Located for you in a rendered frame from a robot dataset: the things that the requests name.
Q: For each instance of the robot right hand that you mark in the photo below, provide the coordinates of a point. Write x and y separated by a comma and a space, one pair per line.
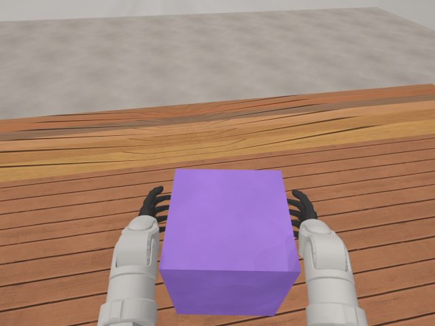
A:
306, 209

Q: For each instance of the robot left hand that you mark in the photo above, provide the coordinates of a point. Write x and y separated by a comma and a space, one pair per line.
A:
151, 201

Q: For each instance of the right robot forearm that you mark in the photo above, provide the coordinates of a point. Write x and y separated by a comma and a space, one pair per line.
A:
329, 277

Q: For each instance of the carton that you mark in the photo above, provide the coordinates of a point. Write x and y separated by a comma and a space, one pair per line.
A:
229, 246

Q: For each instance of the left robot forearm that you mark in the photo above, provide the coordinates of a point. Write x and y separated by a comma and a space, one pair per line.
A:
132, 279

